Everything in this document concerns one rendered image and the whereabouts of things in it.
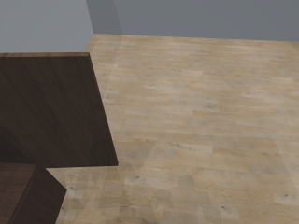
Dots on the cupboard door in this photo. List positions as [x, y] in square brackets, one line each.
[51, 110]

